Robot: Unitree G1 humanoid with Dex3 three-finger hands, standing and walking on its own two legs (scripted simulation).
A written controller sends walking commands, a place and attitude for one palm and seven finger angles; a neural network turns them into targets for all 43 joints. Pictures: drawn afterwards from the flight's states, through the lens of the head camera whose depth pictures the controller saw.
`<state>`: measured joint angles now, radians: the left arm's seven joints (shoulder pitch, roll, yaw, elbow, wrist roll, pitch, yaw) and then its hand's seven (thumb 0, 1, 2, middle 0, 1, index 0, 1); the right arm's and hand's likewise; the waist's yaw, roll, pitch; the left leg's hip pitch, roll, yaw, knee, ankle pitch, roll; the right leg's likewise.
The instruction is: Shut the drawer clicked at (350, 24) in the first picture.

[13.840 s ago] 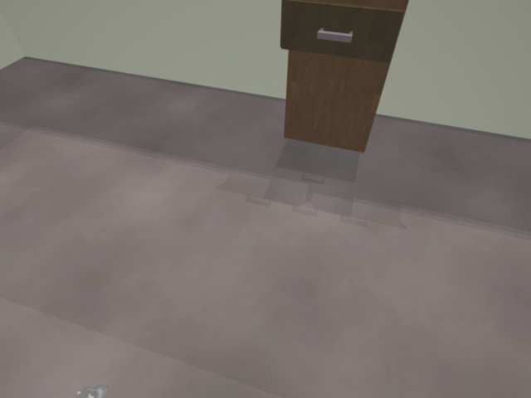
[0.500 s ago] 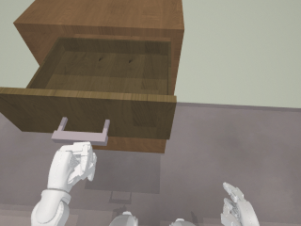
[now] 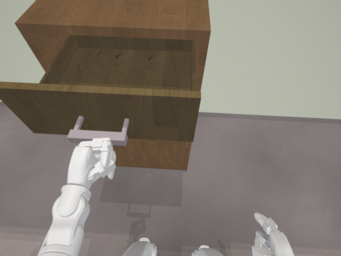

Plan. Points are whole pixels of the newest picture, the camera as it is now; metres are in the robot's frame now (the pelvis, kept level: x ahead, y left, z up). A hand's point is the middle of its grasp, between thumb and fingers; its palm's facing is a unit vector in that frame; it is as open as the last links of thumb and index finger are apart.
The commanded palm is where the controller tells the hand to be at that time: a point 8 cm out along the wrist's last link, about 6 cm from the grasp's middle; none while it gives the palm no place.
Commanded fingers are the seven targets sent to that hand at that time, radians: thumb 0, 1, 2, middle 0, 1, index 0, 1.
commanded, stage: push the drawer shut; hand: left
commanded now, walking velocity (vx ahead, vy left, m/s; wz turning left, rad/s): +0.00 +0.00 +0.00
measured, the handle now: (100, 129) +0.39 +0.18 +0.06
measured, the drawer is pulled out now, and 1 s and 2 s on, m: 0.20 0.09 0.00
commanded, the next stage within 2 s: none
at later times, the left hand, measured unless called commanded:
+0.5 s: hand (118, 141) +0.37 +0.14 +0.05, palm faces -0.04 -1.00 -0.04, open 3.2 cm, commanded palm +0.35 +0.19 +0.06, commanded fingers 0.00 0.90 0.90 -1.40 -1.60 -1.40 -1.60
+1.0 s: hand (119, 121) +0.42 +0.14 +0.05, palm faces -0.03 -1.00 -0.03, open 3.2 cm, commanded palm +0.41 +0.20 +0.06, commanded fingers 0.00 0.90 0.90 -1.40 -1.60 -1.40 -1.60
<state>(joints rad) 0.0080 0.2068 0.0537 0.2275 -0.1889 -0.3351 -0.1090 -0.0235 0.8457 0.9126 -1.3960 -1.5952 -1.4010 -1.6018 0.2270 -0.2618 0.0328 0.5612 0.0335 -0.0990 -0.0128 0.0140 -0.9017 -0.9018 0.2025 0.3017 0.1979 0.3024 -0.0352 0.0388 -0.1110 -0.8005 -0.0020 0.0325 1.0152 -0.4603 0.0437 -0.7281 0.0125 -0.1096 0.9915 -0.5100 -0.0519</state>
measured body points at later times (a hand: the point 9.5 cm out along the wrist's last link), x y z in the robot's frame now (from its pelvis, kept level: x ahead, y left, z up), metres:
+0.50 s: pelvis +0.00 +0.00 +0.01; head +0.07 +0.00 +0.45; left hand +0.36 +0.19 +0.05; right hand +0.10 -0.26 -0.11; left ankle +0.02 +0.09 -0.67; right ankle -0.01 -0.09 -0.67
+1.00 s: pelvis -0.01 +0.00 +0.00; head +0.08 +0.01 +0.44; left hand +0.42 +0.20 +0.06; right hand +0.06 -0.26 -0.12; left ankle +0.02 +0.09 -0.67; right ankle -0.01 -0.09 -0.67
